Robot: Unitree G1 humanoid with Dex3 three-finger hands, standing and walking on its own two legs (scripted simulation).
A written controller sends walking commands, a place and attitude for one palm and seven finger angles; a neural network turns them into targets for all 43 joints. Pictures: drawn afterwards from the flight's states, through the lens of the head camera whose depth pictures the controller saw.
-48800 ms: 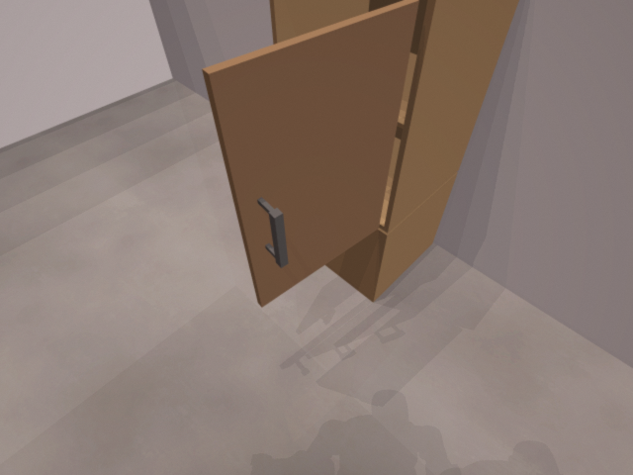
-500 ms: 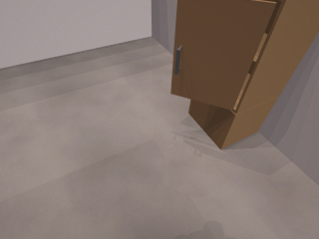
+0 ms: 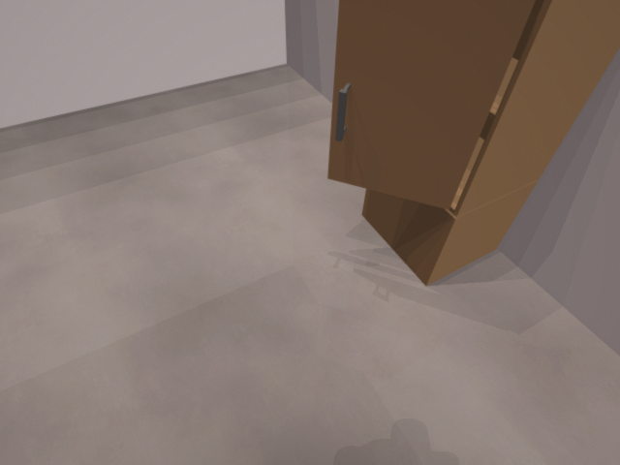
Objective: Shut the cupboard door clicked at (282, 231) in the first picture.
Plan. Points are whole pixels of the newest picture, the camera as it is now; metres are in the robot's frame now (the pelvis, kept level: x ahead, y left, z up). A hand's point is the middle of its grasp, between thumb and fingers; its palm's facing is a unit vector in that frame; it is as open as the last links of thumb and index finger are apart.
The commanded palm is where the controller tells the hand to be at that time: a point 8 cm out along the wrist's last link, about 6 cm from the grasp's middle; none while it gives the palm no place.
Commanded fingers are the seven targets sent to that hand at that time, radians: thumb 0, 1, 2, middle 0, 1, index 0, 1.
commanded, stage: look to check the result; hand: left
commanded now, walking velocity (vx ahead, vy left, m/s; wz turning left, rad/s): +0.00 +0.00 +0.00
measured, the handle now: (343, 112) +1.00 -0.04 -0.08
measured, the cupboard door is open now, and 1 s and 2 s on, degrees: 40 40 40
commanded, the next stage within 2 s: walk to a spot facing it in 0.32 s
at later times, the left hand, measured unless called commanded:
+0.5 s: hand out of the picture +0.01 +0.18 -0.18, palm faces +0.02 -0.98 -0.20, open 7.4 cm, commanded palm none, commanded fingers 0.00 0.90 0.90 -0.20 -0.30 -0.20 -0.30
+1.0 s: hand out of the picture +0.01 +0.13 -0.18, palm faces +0.18 -0.97 -0.18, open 7.4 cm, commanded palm none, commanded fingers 0.00 0.90 0.90 -0.20 -0.30 -0.20 -0.30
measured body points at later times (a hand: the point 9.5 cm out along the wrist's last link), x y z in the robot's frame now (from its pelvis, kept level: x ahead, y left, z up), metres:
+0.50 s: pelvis +0.01 +0.00 +0.00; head +0.02 +0.00 +0.45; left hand +0.01 +0.23 -0.16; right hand +0.02 -0.23 -0.16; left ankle +0.01 +0.09 -0.74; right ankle -0.01 -0.12 -0.74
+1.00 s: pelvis +0.13 +0.00 -0.01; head +0.17 +0.00 +0.43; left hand +0.00 +0.19 -0.16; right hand +0.19 -0.23 -0.17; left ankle +0.21 +0.12 -0.70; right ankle -0.01 -0.12 -0.74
